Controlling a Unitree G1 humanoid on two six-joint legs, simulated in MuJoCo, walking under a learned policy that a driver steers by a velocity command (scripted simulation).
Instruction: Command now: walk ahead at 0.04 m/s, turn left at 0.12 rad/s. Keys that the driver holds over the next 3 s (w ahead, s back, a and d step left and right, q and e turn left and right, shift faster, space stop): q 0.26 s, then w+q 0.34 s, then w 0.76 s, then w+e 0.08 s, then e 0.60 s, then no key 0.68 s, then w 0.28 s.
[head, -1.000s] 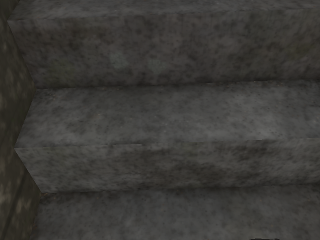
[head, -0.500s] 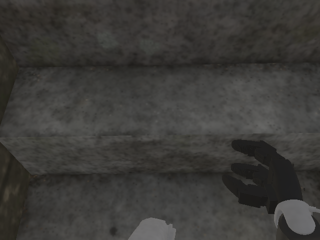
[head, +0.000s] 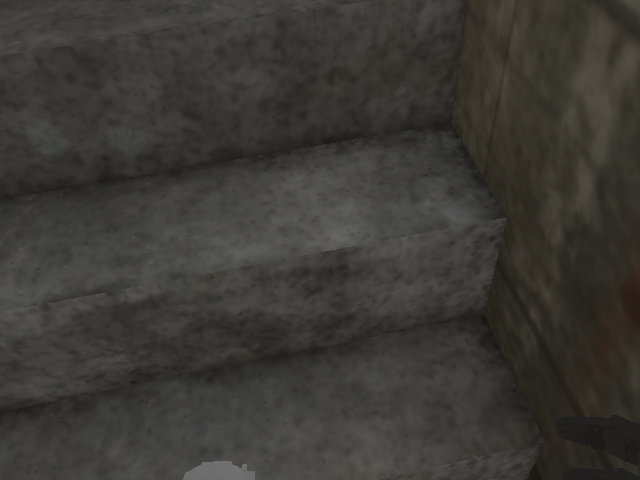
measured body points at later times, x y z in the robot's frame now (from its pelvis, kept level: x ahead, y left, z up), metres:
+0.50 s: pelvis +0.01 +0.05 +0.00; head +0.02 +0.07 +0.45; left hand +0.14 +0.33 -0.10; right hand +0.17 -0.18 -0.12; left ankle -0.04 +0.15 -0.72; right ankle -0.03 -0.12 -0.73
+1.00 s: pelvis +0.08 +0.09 +0.09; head +0.10 +0.13 +0.54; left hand +0.33 +0.30 +0.03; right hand -0.03 -0.15 -0.03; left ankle +0.00 +0.16 -0.66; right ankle +0.15 -0.01 -0.51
